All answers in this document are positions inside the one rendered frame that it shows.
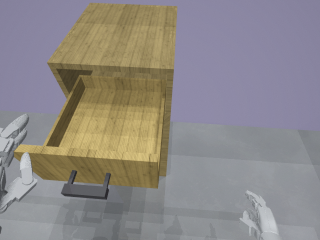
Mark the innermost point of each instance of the robot right hand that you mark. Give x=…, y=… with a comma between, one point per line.
x=255, y=223

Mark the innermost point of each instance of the drawer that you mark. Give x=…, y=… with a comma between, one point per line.
x=107, y=125

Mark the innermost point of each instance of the robot left hand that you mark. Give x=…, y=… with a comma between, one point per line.
x=10, y=139

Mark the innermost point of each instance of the cabinet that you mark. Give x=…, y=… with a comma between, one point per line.
x=121, y=40

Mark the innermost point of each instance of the handle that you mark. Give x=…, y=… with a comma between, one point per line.
x=86, y=191

